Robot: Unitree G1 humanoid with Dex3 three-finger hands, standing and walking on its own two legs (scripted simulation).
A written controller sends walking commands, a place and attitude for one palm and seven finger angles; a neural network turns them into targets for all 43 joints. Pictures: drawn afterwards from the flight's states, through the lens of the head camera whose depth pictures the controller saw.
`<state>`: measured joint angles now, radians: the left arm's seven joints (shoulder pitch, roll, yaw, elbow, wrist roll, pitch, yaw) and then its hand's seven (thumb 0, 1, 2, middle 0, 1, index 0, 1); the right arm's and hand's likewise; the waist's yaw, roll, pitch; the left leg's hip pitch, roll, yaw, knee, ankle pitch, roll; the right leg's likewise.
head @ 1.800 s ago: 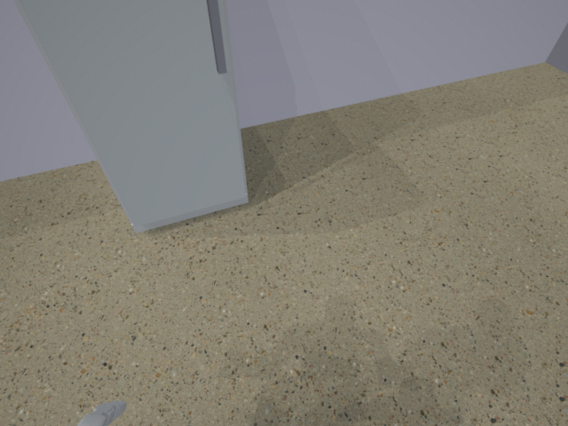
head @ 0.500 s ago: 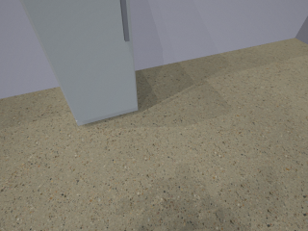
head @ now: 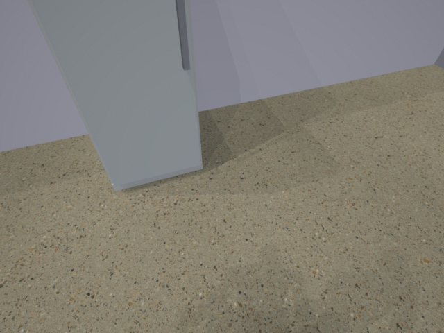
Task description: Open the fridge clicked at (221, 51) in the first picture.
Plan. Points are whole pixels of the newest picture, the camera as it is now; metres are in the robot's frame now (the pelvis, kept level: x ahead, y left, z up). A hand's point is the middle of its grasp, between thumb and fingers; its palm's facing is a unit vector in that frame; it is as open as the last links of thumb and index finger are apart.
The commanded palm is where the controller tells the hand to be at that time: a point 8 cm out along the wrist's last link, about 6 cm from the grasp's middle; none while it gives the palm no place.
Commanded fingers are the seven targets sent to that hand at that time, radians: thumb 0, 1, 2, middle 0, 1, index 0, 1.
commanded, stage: walk to a spot facing it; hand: right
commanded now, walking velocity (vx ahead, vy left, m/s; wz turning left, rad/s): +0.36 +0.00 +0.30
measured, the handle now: (180, 16) +1.11 +0.20 +0.15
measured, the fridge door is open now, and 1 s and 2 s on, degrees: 0 0 0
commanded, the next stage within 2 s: turn to face it in 0.54 s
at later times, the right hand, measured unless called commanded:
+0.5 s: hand (285, 317) +0.21 -0.13 -0.17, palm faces -0.09 +0.98 -0.17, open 7.4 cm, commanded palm none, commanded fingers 0.00 -0.90 -0.90 0.20 0.30 0.20 0.30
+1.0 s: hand (293, 234) +0.41 -0.17 -0.17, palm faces -0.13 +0.97 -0.18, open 7.4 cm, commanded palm none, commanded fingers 0.00 -0.90 -0.90 0.20 0.30 0.20 0.30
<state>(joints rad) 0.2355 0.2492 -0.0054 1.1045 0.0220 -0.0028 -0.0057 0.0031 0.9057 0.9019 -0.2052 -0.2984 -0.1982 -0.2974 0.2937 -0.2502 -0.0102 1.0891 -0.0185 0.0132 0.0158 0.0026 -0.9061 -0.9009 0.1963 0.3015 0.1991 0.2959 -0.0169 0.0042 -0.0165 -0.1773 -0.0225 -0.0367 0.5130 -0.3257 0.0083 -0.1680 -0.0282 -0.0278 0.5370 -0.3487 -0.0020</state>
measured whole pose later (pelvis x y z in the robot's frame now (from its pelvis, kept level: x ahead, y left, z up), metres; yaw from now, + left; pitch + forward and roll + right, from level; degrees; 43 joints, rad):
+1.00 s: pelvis +0.34 +0.00 +0.01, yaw +12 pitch -2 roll +1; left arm 0.23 0.16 0.04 1.05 0.02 -0.03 0.03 -0.02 0.94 0.90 -0.21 -0.30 -0.20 -0.30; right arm 0.24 -0.18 -0.08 1.03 -0.03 0.03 -0.01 0.00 -0.91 -0.90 0.19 0.30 0.19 0.30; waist -0.01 0.02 0.06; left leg -0.45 0.08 0.08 0.91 -0.34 -0.03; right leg -0.20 -0.08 -0.28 0.47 -0.24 -0.06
